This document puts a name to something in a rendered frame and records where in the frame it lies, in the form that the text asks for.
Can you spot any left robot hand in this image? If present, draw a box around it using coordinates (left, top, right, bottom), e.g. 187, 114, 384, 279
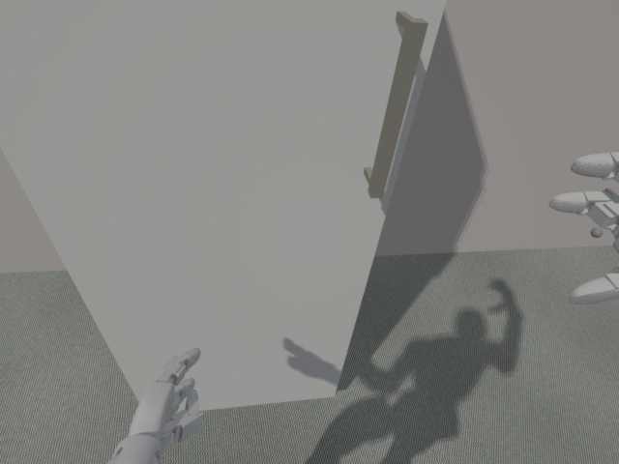
128, 348, 203, 450

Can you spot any handle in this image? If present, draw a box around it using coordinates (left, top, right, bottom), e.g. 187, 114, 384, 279
364, 11, 428, 198

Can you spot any fridge door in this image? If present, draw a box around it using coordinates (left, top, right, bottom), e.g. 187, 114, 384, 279
0, 0, 447, 414

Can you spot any right robot hand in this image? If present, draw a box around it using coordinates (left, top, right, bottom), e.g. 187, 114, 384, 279
548, 152, 619, 305

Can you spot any robot left forearm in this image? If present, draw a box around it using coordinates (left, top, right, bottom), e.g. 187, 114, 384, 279
107, 434, 162, 464

